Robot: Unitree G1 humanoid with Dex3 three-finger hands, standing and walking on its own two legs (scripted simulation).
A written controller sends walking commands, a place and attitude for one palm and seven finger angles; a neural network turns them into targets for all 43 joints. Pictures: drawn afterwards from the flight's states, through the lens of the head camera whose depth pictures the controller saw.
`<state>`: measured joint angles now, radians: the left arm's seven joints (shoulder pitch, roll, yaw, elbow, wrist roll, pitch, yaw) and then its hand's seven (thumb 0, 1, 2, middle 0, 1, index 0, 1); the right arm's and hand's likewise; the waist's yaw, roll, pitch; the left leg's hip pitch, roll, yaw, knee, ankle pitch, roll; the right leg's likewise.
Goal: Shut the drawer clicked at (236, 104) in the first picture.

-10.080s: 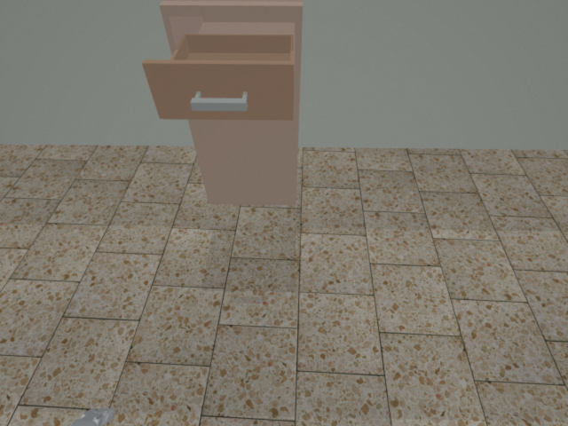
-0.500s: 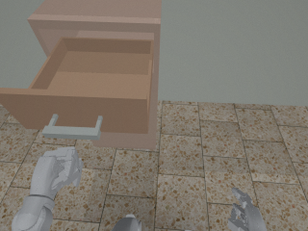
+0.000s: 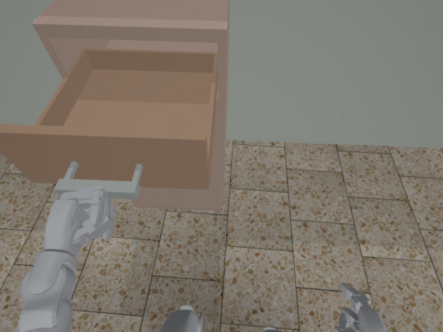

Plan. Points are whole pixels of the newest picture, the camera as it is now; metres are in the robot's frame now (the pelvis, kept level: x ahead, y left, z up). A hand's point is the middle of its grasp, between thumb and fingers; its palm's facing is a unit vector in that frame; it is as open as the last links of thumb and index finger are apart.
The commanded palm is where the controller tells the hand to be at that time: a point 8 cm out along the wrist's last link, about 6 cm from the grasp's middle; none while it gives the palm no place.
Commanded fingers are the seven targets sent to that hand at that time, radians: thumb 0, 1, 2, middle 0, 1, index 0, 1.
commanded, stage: push the drawer shut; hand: left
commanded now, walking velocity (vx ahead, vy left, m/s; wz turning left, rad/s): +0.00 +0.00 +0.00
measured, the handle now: (102, 178) +0.37 +0.24 +0.05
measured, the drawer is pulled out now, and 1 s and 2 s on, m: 0.29 0.16 0.04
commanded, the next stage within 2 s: none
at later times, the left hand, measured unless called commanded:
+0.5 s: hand (115, 186) +0.35 +0.22 +0.05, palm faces -0.01 -1.00 -0.04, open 2.9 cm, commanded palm +0.35 +0.27 +0.06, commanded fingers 0.00 0.90 0.90 -1.40 -1.60 -1.40 -1.60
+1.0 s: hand (123, 158) +0.42 +0.22 +0.05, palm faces -0.01 -1.00 -0.03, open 2.8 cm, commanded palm +0.41 +0.26 +0.06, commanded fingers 0.00 0.90 0.90 -1.40 -1.60 -1.40 -1.60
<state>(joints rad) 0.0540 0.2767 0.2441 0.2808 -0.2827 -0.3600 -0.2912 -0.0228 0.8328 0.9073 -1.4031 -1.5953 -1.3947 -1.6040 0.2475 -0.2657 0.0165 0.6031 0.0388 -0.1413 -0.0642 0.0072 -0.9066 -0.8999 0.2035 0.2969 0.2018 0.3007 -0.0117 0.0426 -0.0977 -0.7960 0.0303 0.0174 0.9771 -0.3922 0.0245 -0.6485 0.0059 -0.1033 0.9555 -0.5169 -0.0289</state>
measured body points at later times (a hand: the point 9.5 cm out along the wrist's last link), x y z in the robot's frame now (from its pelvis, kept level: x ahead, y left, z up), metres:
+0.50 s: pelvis -0.02 +0.00 +0.00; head +0.05 +0.01 +0.44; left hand +0.35 +0.27 +0.06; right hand +0.10 -0.25 -0.11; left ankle +0.05 +0.10 -0.68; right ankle -0.02 -0.10 -0.68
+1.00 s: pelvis -0.01 +0.01 -0.01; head +0.08 +0.03 +0.43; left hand +0.41 +0.27 +0.06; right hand +0.06 -0.25 -0.12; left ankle +0.05 +0.10 -0.68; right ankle -0.02 -0.10 -0.68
